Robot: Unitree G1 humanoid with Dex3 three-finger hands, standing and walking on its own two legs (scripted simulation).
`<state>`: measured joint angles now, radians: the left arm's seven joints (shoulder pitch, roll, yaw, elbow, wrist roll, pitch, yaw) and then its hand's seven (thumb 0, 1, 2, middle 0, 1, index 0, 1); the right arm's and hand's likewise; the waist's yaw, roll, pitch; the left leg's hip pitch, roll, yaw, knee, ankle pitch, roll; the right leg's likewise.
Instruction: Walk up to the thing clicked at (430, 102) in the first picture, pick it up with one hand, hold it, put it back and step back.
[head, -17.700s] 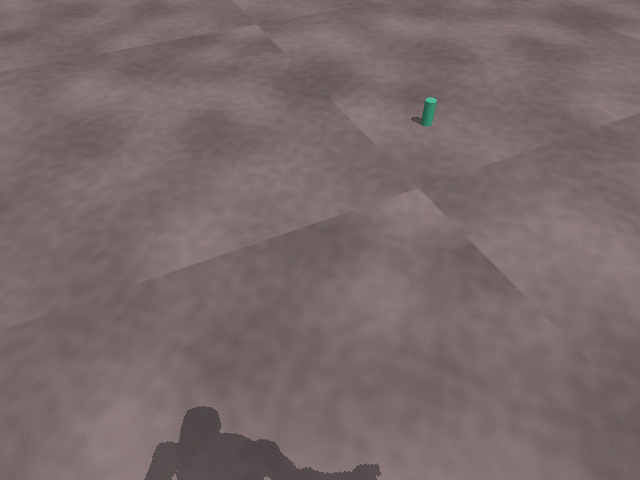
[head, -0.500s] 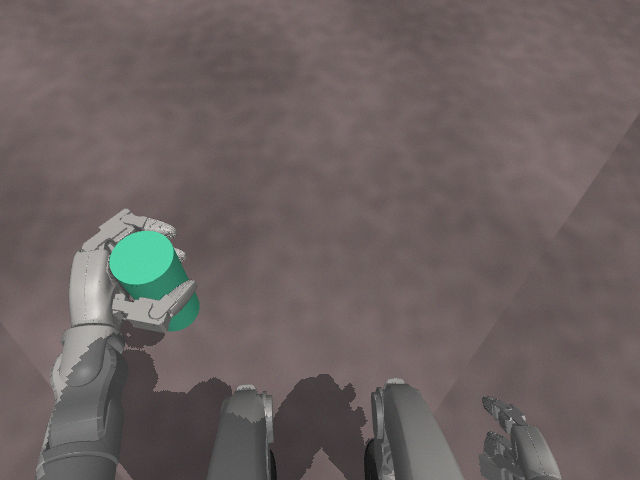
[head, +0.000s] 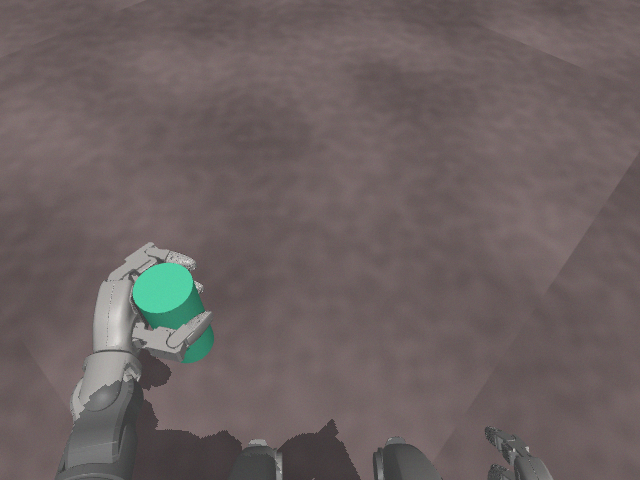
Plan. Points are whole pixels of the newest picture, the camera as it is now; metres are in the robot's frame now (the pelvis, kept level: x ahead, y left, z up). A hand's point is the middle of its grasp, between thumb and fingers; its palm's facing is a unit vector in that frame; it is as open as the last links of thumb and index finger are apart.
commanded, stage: lift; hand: left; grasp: from the side
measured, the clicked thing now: (178, 317) +0.34 +0.18 +0.00
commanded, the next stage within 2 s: hold in 0.54 s
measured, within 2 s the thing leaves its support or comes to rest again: neither
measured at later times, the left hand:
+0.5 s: hand (181, 284) +0.35 +0.16 +0.07, palm faces +0.03 -1.00 -0.04, open 8.9 cm
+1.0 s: hand (184, 273) +0.35 +0.16 +0.09, palm faces +0.03 -1.00 -0.03, open 8.9 cm
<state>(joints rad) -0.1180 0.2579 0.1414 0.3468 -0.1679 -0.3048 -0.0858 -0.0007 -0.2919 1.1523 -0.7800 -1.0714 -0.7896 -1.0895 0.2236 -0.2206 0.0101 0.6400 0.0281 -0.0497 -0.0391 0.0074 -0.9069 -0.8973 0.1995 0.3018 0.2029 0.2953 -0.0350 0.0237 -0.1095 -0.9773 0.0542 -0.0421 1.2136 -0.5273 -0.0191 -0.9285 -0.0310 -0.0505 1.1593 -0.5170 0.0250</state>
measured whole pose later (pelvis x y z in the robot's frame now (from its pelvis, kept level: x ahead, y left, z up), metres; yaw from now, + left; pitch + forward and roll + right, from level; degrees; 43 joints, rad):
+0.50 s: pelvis +0.01 -0.01 +0.04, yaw +0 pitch +11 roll -2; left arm -0.13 0.23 0.14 0.43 -0.18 -0.34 -0.12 0.00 -0.29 1.15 -0.78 -1.07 -0.79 -1.09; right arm 0.23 -0.22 0.01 0.65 0.02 -0.03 -0.05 0.01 -0.91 -0.90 0.20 0.30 0.20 0.30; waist -0.03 0.02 -0.06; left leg -0.72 0.06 -0.03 0.99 -0.46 -0.03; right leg -0.69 -0.03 -0.05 0.96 -0.46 0.01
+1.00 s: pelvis +0.03 -0.01 +0.06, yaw +0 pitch +8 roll -1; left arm -0.12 0.21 0.14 0.47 -0.18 -0.36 -0.14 0.00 -0.29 1.15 -0.78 -1.07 -0.79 -1.09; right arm 0.23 -0.22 0.00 0.66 0.01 -0.01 -0.06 0.01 -0.92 -0.90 0.20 0.30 0.20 0.30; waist -0.03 0.01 -0.04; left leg -0.59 0.06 -0.02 0.89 -0.44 -0.04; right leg -0.56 -0.02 -0.04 0.86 -0.44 0.01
